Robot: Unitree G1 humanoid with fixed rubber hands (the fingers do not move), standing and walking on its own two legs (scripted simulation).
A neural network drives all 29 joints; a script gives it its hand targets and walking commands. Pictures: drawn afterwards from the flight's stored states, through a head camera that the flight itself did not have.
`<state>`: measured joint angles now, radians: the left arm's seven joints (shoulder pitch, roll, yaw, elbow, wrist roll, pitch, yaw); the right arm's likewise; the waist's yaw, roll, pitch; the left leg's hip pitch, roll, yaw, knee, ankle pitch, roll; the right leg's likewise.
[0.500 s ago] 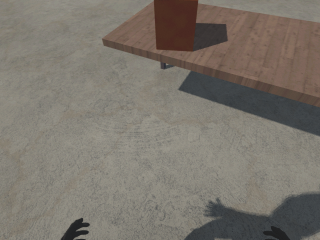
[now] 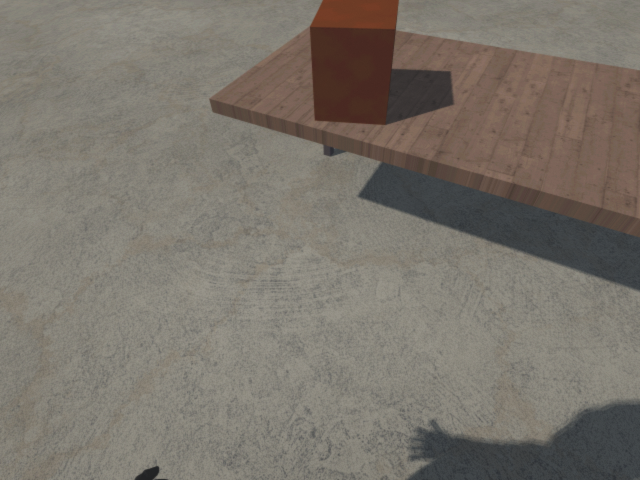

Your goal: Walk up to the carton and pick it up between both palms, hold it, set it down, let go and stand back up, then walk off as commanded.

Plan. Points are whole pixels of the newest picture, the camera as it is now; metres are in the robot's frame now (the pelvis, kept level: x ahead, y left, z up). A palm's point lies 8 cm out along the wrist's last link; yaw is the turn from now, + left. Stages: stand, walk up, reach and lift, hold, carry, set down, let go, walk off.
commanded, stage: stand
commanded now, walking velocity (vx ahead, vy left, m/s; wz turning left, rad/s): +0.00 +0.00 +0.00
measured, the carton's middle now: (355, 61) +1.14 -0.03 -0.01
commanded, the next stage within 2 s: walk up in 1.18 s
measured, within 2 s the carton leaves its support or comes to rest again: neither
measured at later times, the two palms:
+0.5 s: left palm out of the picture +0.06 +0.28 -0.11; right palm out of the picture +0.07 -0.28 -0.11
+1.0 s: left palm out of the picture +0.05 +0.28 -0.11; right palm out of the picture +0.03 -0.29 -0.12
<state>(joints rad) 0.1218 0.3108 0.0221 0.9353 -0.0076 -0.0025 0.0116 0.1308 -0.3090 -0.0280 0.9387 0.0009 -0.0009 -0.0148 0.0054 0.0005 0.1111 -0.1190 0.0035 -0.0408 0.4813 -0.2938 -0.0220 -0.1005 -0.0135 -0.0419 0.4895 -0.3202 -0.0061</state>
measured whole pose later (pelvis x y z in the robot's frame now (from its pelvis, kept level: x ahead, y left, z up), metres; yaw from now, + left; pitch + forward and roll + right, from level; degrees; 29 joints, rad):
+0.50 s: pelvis -0.01 +0.00 +0.01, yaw +0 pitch -4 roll +0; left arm 0.14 0.30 0.02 1.06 0.00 -0.02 0.02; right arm 0.14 -0.31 -0.03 1.06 0.01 -0.02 -0.02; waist 0.01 0.01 0.09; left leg -0.07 0.01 -0.03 0.36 -0.22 -0.03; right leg -0.05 -0.01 -0.04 0.37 -0.25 -0.01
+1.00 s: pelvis -0.02 +0.00 +0.01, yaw -1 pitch -4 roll +0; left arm 0.16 0.31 0.02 1.08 0.00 -0.02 0.02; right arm 0.16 -0.31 -0.02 1.09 0.00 -0.01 -0.02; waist 0.00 0.00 0.08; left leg -0.08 0.02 -0.03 0.35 -0.20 -0.03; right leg -0.07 0.00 -0.04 0.35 -0.22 -0.01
